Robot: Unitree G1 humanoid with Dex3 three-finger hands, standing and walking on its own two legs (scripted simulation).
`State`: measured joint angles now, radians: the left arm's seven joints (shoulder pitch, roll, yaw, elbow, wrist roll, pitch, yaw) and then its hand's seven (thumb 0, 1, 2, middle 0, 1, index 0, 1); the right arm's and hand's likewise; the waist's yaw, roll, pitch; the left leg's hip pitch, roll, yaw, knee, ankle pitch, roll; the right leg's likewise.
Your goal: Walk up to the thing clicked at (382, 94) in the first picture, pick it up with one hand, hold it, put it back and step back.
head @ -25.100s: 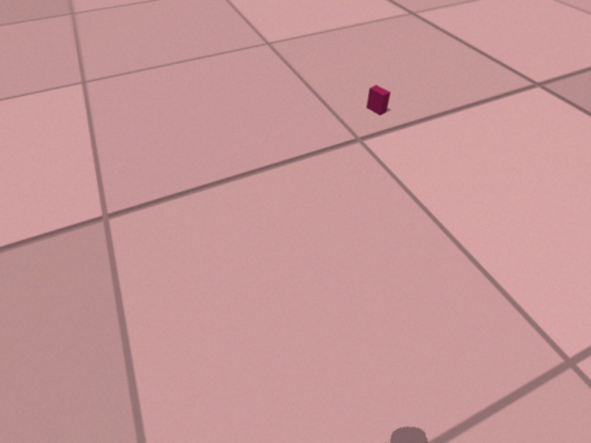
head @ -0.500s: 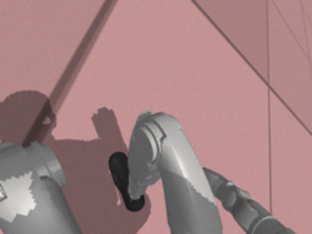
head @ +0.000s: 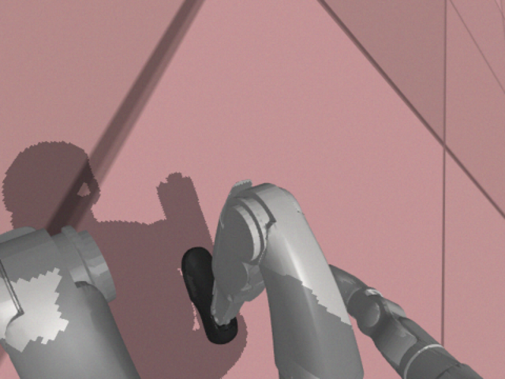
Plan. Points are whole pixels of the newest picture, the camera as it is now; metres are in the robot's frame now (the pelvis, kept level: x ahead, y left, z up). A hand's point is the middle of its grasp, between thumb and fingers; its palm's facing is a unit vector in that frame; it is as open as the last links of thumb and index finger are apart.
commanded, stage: settle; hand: left
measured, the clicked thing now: out of the picture +0.46 +0.32 -0.22
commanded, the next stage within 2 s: go down in 0.50 s
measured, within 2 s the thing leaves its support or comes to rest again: neither
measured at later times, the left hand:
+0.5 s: hand out of the picture +0.42 +0.37 -0.10, palm faces +0.52 -0.86 +0.00, open 3.5 cm
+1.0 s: hand out of the picture +0.39 +0.41 -0.02, palm faces +0.53 -0.84 -0.06, open 7.4 cm
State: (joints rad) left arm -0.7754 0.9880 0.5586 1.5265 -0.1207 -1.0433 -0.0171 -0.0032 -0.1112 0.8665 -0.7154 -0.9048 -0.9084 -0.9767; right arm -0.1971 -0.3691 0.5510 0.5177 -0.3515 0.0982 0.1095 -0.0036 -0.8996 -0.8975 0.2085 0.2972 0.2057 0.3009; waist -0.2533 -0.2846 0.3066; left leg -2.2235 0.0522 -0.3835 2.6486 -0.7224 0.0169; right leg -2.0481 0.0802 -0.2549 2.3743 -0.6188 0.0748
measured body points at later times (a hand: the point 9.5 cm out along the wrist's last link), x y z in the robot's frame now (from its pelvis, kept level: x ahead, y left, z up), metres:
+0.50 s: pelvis +0.01 -0.01 +0.01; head +0.21 +0.18 +0.36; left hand +0.39 +0.42 -0.10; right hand +0.20 -0.24 -0.04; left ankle +0.08 +0.12 -0.26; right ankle +0.14 -0.13 -0.26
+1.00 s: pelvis +0.02 -0.02 +0.03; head +0.22 +0.12 +0.41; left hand +0.36 +0.46 -0.01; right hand +0.20 -0.26 -0.06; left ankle +0.08 +0.12 -0.26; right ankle +0.14 -0.13 -0.26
